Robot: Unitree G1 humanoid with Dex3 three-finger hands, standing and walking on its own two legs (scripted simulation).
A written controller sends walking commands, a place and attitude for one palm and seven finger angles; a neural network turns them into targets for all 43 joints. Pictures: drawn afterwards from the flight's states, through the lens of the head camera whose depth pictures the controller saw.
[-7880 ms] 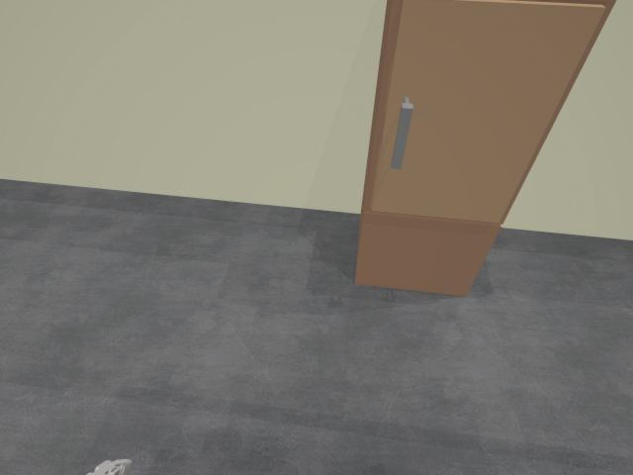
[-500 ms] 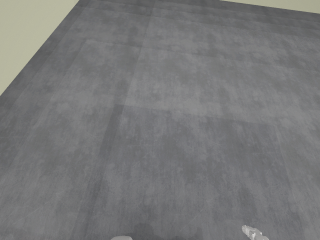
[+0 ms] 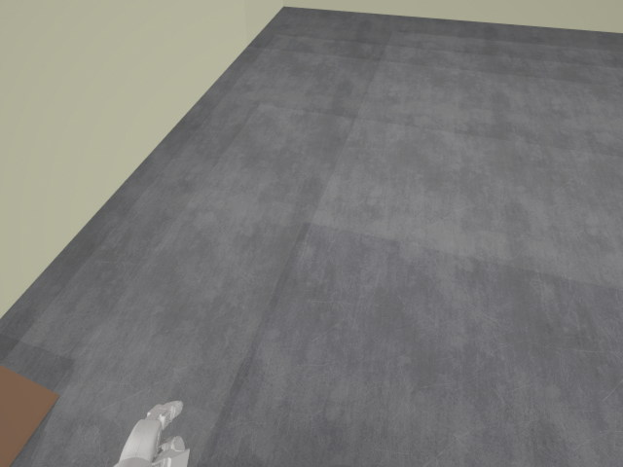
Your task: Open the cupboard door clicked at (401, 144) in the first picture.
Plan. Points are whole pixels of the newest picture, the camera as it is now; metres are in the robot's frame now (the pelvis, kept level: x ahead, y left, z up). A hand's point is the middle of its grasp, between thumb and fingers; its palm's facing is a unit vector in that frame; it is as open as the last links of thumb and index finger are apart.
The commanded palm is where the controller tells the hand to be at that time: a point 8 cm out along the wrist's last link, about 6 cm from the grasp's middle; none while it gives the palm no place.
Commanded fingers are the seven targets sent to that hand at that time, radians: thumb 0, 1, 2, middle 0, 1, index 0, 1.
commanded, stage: turn to face it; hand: left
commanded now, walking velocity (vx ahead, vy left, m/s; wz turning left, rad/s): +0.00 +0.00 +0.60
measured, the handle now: out of the picture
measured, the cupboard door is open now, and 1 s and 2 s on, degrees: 0 0 0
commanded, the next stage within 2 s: take the last steps up to it in 1.98 s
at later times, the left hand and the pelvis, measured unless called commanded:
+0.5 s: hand out of the picture -0.09 +0.26 -0.19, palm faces +0.38 -0.89 -0.24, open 7.4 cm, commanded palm none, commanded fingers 0.00 0.90 0.90 -0.20 -0.30 -0.20 -0.30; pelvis -0.04 +0.04 -0.01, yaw +19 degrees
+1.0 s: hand out of the picture -0.05 +0.29 -0.14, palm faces +0.57 -0.79 -0.25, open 7.4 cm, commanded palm none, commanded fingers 0.00 0.90 0.90 -0.20 -0.30 -0.20 -0.30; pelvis -0.05 +0.05 +0.01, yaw +36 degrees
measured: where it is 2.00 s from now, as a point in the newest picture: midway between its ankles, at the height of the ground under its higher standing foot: outside the picture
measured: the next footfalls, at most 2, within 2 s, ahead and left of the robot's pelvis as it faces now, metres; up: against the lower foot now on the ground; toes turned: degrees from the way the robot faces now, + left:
left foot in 0.44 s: -0.01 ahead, +0.14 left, +0.00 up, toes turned +24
right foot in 1.16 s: +0.06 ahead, -0.06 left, +0.00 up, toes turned +44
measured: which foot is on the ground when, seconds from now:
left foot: up 0.00-0.42, down 0.44-1.00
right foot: down 0.00-0.44, up 0.46-1.00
